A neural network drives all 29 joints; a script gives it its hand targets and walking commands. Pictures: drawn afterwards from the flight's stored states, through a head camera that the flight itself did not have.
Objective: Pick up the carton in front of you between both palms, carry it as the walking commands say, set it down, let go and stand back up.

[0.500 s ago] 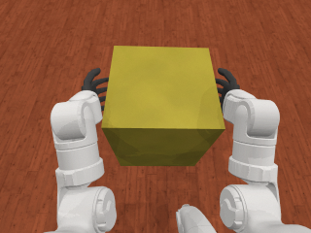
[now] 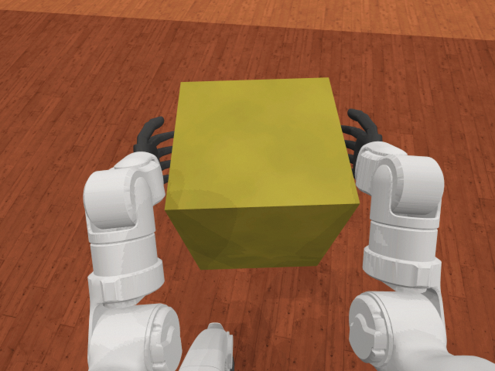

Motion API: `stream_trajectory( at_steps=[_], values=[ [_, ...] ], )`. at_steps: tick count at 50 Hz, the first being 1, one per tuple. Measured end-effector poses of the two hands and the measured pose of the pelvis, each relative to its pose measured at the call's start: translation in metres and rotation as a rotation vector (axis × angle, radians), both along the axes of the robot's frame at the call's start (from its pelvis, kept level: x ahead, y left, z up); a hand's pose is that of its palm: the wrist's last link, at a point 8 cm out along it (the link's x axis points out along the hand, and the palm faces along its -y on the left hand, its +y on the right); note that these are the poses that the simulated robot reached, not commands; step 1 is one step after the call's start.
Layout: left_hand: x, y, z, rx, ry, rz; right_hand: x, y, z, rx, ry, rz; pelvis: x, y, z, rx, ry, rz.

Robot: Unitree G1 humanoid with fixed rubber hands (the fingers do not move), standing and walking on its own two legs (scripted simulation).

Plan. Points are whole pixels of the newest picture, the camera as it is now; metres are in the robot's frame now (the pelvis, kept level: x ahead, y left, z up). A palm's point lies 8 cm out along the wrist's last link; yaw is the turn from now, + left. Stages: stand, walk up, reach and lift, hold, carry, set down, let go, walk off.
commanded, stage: carry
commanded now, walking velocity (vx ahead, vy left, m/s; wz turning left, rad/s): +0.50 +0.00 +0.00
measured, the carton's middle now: (257, 185) +0.39 +0.03 +0.07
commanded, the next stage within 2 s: none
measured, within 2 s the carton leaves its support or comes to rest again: neither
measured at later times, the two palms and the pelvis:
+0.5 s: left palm (195, 24) +0.69 +0.15 +0.17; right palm (357, 27) +0.67 -0.15 +0.17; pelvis +0.30 +0.02 +0.01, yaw -1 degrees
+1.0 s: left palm out of the picture +0.97 +0.18 +0.20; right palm out of the picture +0.97 -0.12 +0.20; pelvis +0.60 +0.03 +0.02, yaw -1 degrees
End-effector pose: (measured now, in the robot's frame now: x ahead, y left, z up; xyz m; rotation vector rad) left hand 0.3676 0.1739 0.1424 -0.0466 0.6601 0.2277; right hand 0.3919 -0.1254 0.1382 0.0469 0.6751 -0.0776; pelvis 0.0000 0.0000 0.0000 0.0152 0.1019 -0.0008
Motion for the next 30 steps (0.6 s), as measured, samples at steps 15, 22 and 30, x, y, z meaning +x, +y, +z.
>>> stream_trajectory(
  at_steps=[15,22,30],
  values=[
    [0.204,-0.005,0.005,-0.016,0.072,-0.154,0.153,-0.004,0.006,-0.075,0.072,-0.116,0.182,0.041,0.007,-0.024,-0.009,-0.016],
    [0.282,-0.017,0.024,-0.03,-0.005,-0.148,0.232,-0.017,0.03,-0.055,-0.004,-0.144,0.258,0.033,0.015,-0.026,0.001,-0.012],
    [0.377,-0.026,0.029,0.023,-0.004,-0.092,0.351,-0.027,0.028,-0.034,-0.006,-0.065,0.367,0.005,0.004,-0.038,-0.017,0.0]
  ],
)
